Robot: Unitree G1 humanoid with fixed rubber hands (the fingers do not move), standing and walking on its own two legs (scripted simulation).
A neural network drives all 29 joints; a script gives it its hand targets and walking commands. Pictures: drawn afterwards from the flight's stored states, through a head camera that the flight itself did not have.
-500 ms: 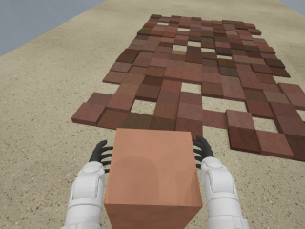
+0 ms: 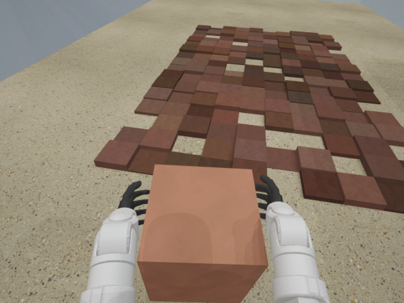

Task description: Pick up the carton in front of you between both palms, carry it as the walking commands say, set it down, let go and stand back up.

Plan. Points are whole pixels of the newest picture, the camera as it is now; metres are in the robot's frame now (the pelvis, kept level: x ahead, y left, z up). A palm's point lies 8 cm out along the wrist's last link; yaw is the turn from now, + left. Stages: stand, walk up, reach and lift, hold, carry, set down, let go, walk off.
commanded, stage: carry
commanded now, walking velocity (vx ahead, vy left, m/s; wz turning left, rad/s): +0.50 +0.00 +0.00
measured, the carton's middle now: (199, 237) +0.29 +0.01 -0.03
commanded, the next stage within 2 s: none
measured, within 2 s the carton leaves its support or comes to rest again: neither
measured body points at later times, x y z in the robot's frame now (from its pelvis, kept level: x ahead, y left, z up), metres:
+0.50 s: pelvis +0.17 +0.00 -0.01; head +0.15 +0.00 +0.44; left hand +0.45 +0.15 +0.07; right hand +0.45 -0.16 +0.08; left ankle +0.20 +0.09 -0.74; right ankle +0.05 -0.10 -0.70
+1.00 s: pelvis +0.47 -0.07 +0.00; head +0.49 -0.08 +0.45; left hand +0.75 +0.08 +0.06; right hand +0.76 -0.22 +0.06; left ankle +0.45 +0.07 -0.66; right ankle +0.47 -0.13 -0.74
